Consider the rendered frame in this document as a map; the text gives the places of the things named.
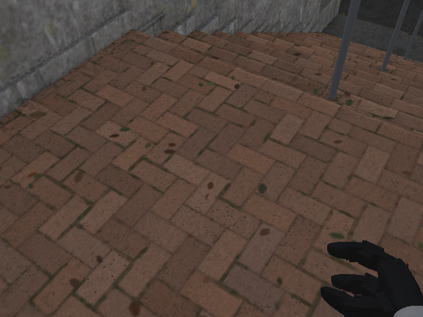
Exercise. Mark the stairs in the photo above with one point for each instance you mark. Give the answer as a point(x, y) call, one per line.
point(306, 61)

